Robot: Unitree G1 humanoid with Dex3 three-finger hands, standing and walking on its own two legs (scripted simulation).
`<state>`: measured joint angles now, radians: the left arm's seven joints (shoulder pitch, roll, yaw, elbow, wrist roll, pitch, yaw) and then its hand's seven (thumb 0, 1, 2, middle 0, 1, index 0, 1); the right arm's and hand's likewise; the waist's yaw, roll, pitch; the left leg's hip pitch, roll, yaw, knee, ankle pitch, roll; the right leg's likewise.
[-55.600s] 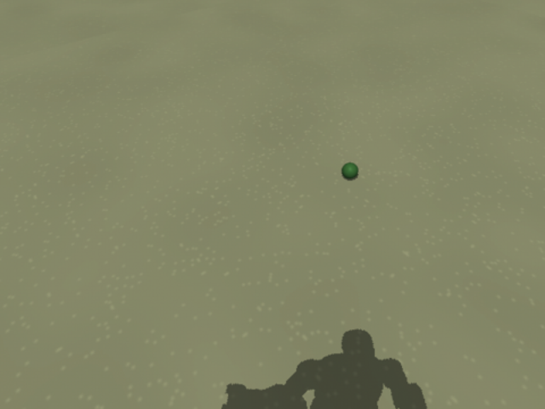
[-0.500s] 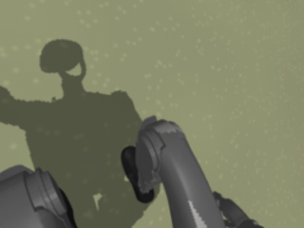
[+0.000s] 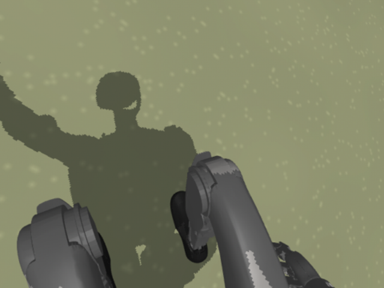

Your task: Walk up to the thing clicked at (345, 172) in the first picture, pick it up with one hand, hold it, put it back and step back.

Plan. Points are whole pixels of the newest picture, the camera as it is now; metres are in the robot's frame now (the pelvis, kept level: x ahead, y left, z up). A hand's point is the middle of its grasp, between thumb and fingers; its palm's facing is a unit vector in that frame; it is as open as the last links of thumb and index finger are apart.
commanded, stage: lift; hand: left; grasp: from above
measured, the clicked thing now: out of the picture +0.54 +0.37 -0.17
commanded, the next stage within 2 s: hold in 1.66 s
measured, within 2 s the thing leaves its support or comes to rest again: neither
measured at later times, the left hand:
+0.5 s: hand out of the picture +0.46 +0.36 -0.03, palm faces -0.44 -0.14 -0.88, open 10.9 cm
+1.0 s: hand out of the picture +0.37 +0.32 +0.17, palm faces -0.40 -0.15 -0.90, open 11.0 cm
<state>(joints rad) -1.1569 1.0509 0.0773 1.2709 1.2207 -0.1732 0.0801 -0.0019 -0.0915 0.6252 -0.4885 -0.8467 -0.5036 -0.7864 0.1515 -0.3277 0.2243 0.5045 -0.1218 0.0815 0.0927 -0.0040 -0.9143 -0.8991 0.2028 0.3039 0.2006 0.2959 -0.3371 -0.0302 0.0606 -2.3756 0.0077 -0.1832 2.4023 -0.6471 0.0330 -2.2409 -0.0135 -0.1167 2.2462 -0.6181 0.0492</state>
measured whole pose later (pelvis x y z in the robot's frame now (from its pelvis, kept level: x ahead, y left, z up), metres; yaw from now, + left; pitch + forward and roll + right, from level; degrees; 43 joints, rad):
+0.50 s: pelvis -0.01 +0.00 +0.06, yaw +5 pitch +36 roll -10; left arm -0.89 0.87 0.09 0.98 1.06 -0.20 -0.07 0.00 -0.07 0.56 -0.50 -0.85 -0.52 -0.77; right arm 0.18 -0.30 0.09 0.56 -0.05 0.16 0.04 0.00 -0.92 -0.90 0.20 0.30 0.20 0.30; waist -0.22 0.03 -0.08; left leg -2.20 0.01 -0.11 2.18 -0.62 0.03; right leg -2.10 -0.03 -0.07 2.08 -0.61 0.05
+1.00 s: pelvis +0.01 -0.01 +0.24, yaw +9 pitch +26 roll -4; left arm -0.50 0.60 -0.04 0.75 0.96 -0.08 0.02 0.00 -0.08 0.62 -0.44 -0.92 -0.48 -0.84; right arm 0.16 -0.25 0.01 0.66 0.03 0.08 -0.04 0.00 -0.91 -0.90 0.20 0.30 0.20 0.30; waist -0.11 0.06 -0.15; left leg -1.50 0.04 -0.05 1.61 -0.57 0.01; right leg -1.46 -0.02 -0.04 1.54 -0.53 0.03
